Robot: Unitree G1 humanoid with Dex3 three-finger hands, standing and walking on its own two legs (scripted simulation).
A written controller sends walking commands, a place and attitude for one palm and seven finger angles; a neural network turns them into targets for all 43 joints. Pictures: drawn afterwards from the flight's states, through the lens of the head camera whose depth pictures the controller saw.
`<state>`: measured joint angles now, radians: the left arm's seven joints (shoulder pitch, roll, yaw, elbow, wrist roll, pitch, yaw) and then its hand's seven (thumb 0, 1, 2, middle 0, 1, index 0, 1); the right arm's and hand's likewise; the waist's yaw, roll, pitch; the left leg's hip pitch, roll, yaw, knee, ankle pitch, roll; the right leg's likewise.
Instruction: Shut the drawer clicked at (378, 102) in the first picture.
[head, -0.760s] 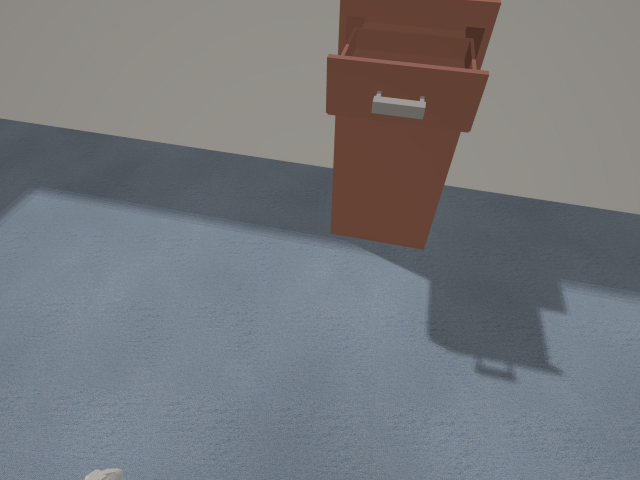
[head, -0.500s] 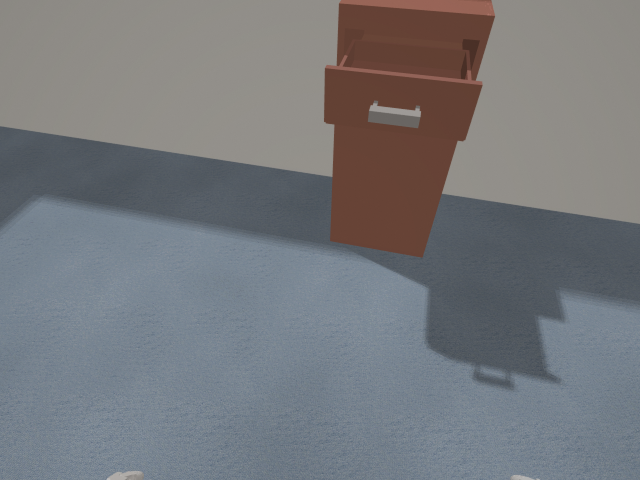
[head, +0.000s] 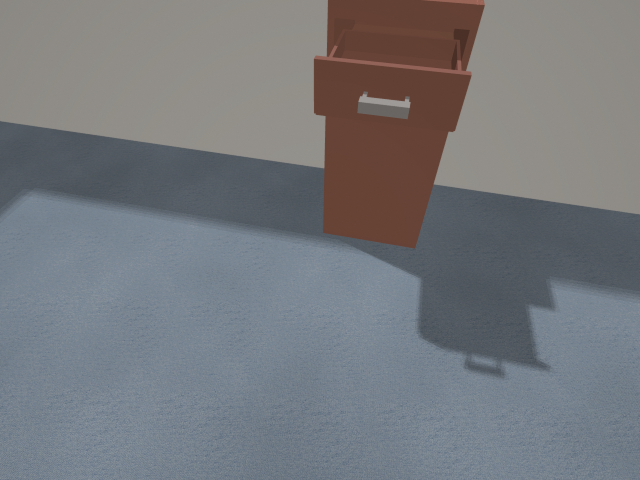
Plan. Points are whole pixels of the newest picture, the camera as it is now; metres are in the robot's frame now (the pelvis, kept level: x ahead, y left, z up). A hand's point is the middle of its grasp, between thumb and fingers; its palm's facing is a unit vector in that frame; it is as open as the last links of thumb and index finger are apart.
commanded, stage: stand and wait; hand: left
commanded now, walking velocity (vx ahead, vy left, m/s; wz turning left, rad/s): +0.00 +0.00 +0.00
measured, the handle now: (384, 102) +0.91 -0.10 +0.03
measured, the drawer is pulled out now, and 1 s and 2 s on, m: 0.27 0.27 0.27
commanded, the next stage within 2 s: look at it before walking up in 0.06 s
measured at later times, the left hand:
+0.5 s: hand out of the picture +0.07 +0.25 -0.16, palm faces -0.02 -0.94 -0.33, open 7.4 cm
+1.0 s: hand out of the picture +0.06 +0.24 -0.17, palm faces -0.07 -0.95 -0.31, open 7.4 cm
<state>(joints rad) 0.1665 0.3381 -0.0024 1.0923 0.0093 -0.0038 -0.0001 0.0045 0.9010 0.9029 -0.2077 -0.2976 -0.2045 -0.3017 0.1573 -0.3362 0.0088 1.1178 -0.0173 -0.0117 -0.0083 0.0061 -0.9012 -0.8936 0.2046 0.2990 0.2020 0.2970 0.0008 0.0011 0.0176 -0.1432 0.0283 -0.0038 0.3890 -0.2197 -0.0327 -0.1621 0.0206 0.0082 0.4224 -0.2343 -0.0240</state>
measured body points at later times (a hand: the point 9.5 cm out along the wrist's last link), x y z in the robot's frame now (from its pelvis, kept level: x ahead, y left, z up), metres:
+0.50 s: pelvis +0.00 +0.00 +0.00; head +0.00 +0.00 +0.45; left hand +0.07 +0.30 -0.13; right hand +0.07 -0.29 -0.13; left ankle -0.01 +0.14 -0.74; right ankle +0.00 -0.10 -0.74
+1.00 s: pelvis +0.00 +0.01 -0.01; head +0.01 +0.01 +0.44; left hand +0.07 +0.29 -0.15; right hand +0.06 -0.27 -0.14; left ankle -0.01 +0.14 -0.74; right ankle +0.00 -0.10 -0.74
